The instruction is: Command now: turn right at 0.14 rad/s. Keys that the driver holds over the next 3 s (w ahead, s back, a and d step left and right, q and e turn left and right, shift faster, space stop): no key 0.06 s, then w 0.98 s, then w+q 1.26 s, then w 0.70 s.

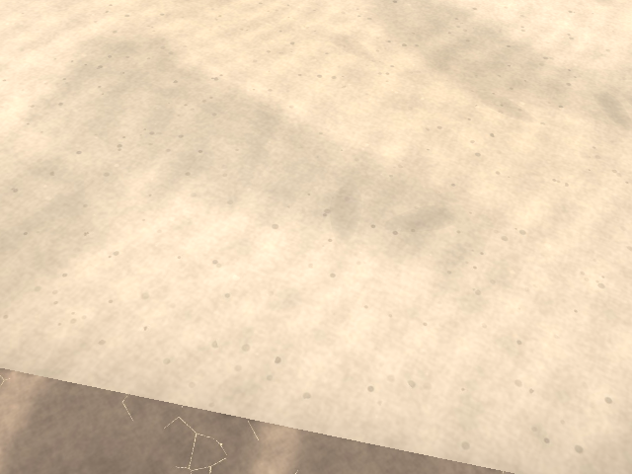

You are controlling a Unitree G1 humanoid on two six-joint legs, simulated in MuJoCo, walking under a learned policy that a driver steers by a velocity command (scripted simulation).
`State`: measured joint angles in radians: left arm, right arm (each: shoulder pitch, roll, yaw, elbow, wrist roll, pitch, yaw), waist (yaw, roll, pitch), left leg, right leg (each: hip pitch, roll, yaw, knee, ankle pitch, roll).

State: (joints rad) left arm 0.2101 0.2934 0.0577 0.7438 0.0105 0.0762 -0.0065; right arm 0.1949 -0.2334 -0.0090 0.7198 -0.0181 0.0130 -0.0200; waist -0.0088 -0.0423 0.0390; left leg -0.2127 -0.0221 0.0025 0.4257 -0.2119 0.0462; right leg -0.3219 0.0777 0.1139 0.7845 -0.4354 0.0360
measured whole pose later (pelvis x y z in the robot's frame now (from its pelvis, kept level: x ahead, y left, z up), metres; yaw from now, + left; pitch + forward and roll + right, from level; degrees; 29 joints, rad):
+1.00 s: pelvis +0.36 -0.04 -0.06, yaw +0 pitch +0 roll +2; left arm 0.16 0.25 0.04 0.85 0.03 -0.06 -0.02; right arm 0.40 -0.26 -0.05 0.99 0.00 -0.05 -0.02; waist -0.05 0.01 0.08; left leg -0.22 -0.04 -0.05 1.27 -0.46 0.07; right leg -0.31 0.05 -0.04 0.53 -0.21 -0.09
